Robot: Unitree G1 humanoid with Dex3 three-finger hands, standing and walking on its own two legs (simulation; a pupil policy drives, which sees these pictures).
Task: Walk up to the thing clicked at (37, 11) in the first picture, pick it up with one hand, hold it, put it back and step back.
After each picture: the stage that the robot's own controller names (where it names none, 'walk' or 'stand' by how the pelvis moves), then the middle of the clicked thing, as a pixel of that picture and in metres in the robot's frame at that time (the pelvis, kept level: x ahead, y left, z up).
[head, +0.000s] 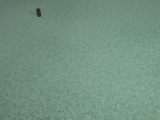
stand; (38, 12) +2.26 +0.71 -0.72
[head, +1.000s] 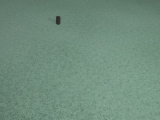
walk; (58, 20) +2.18 +0.35 -0.69
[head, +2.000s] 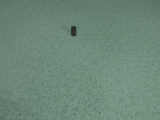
walk; (73, 31) +1.56 +0.13 -0.71
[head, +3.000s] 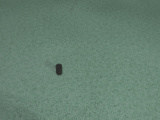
walk; (59, 69) +1.08 +0.21 -0.71
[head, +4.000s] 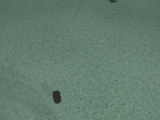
walk; (57, 97) +0.73 +0.22 -0.71
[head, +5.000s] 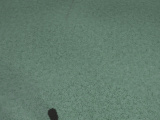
walk; (53, 115) +0.52 +0.24 -0.70
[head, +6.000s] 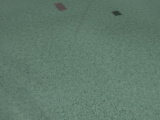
stand; out of the picture +0.46 +0.23 -0.72
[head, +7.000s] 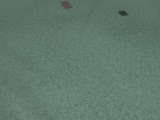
stand; out of the picture +0.44 +0.21 -0.72
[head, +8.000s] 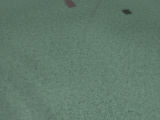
stand; out of the picture +0.46 +0.20 -0.72
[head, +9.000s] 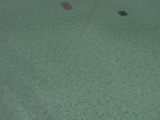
stand; out of the picture +0.47 +0.22 -0.73
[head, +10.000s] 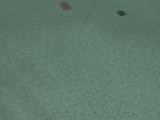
stand; out of the picture +0.46 +0.23 -0.73
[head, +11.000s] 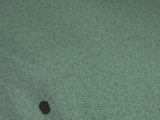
go down; (44, 107) +0.48 +0.24 -0.65
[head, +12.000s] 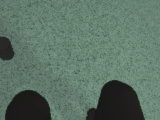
go down; (4, 49) +0.53 +0.27 -0.29
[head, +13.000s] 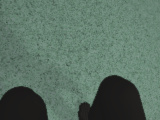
close in; out of the picture +0.52 +0.28 -0.27
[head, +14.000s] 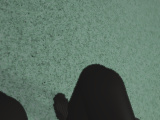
close; out of the picture +0.51 +0.32 -0.23
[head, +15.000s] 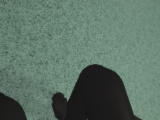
lift; out of the picture +0.47 +0.31 -0.23
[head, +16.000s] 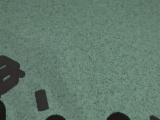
close; (41, 100) +0.41 +0.24 -0.51
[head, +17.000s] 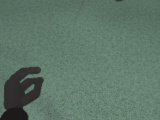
close; out of the picture +0.35 +0.28 -0.70
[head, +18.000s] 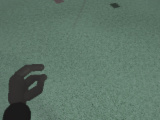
stand; out of the picture +0.35 +0.31 -0.71
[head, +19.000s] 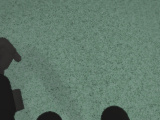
crouch; (16, 100) +0.38 +0.34 -0.50
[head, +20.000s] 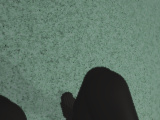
lower; out of the picture +0.36 +0.41 -0.28
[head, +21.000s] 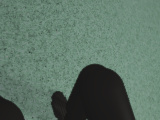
lower; out of the picture +0.33 +0.44 -0.26
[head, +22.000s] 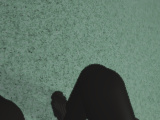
lower; out of the picture +0.33 +0.45 -0.26
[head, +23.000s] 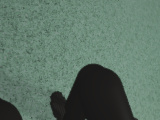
lower; out of the picture +0.32 +0.46 -0.26
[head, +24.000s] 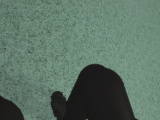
lower; out of the picture +0.32 +0.46 -0.27
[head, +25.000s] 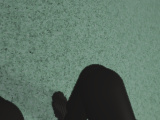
open; out of the picture +0.32 +0.47 -0.27
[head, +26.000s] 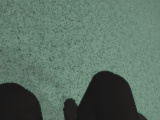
stand; out of the picture +0.33 +0.46 -0.28
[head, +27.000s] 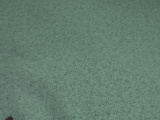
stand; out of the picture +0.33 +0.43 -0.62
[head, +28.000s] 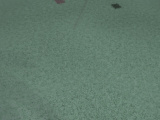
stand; out of the picture +0.32 +0.44 -0.69
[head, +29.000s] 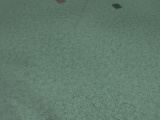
stand; out of the picture +0.32 +0.45 -0.69
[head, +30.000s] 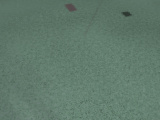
stand; out of the picture +0.34 +0.46 -0.75
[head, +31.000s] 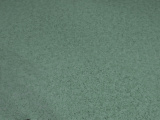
walk; out of the picture +0.36 +0.42 -0.72
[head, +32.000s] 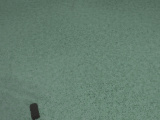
walk; (34, 111) +0.56 +0.49 -0.73
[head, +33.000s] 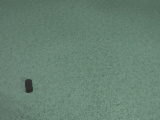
stand; (28, 85) +0.86 +0.52 -0.73
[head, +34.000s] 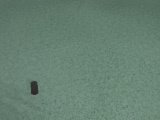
stand; (34, 87) +0.86 +0.49 -0.75
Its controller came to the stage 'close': yes
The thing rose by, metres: 0.01
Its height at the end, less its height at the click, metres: -0.02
